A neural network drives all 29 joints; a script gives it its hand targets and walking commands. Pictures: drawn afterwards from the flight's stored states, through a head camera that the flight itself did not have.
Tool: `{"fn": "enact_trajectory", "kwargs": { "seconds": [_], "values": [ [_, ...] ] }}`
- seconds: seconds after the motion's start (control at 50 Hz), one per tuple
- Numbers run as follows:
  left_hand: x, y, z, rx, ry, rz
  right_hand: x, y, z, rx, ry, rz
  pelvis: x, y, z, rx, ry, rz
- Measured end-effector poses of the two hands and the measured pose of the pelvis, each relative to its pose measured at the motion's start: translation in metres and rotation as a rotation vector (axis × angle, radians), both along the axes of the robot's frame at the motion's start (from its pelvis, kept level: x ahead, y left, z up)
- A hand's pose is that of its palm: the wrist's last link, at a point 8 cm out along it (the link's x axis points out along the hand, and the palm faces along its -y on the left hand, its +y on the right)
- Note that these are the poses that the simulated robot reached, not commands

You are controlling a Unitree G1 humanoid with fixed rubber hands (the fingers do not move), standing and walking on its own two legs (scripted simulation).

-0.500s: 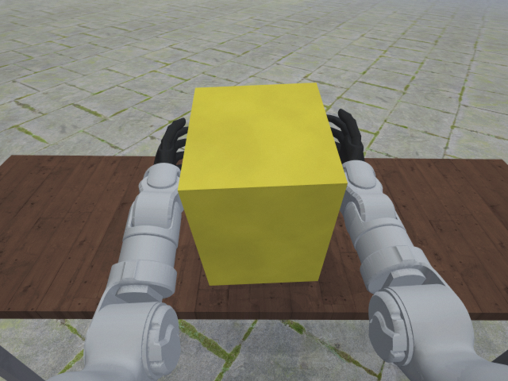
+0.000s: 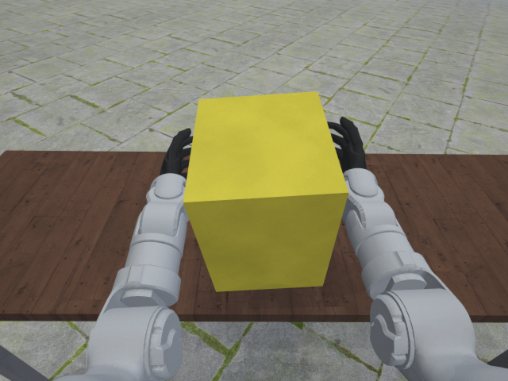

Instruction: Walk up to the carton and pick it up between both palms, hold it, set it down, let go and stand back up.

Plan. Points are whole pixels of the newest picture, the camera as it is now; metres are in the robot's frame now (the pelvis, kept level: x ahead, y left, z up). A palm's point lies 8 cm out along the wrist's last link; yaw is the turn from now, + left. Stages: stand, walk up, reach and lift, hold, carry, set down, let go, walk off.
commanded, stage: set down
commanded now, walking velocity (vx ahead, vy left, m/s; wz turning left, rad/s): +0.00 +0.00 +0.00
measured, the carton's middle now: (263, 197) +0.40 +0.01 +0.11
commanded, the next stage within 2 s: none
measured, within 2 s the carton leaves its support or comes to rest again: neither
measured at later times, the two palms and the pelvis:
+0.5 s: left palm (183, 190) +0.40 +0.15 +0.13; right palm (352, 177) +0.42 -0.13 +0.15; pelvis +0.01 +0.00 +0.00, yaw +0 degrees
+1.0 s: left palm (186, 199) +0.40 +0.14 +0.10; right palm (350, 185) +0.42 -0.14 +0.13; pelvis +0.01 +0.00 +0.00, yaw +0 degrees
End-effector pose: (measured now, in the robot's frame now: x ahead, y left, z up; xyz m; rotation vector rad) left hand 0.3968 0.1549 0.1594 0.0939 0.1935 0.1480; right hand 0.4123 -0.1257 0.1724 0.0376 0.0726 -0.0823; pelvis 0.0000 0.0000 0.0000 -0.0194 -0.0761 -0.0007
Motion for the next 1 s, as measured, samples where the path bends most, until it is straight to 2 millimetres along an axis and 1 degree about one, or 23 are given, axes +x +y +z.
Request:
{"fn": "enact_trajectory", "kwargs": {
  "seconds": [0.24, 0.32, 0.42, 0.58, 0.68, 0.88, 1.0],
  "values": [
    [0.001, -0.004, -0.014, -0.016, 0.023, 0.004, 0.002, -0.004, -0.011, -0.023, 0.019, 0.004, 0.003, 0.000, 0.000, 0.000, 0.005, 0.000],
    [0.001, -0.008, -0.021, -0.028, 0.036, 0.006, 0.003, -0.007, -0.013, -0.030, 0.018, 0.005, 0.004, -0.001, 0.000, 0.000, 0.008, 0.000],
    [0.001, -0.009, -0.030, -0.059, 0.060, 0.010, 0.003, -0.009, -0.020, -0.042, 0.038, 0.011, 0.005, -0.001, 0.000, 0.001, 0.011, 0.000],
    [0.004, -0.009, -0.036, -0.074, 0.063, 0.013, 0.006, -0.008, -0.026, -0.038, 0.040, 0.012, 0.007, -0.001, 0.000, 0.001, 0.022, 0.000],
    [0.007, -0.010, -0.037, -0.077, 0.056, 0.013, 0.008, -0.010, -0.029, -0.035, 0.036, 0.012, 0.009, -0.002, 0.000, 0.002, 0.037, 0.000],
    [0.005, -0.010, -0.052, -0.092, 0.074, 0.019, 0.009, -0.010, -0.039, -0.039, 0.047, 0.017, 0.011, -0.002, 0.001, 0.002, 0.051, 0.000],
    [0.006, -0.012, -0.055, -0.095, 0.073, 0.021, 0.008, -0.011, -0.044, -0.038, 0.046, 0.016, 0.012, -0.002, 0.001, 0.002, 0.058, 0.000]
  ]
}}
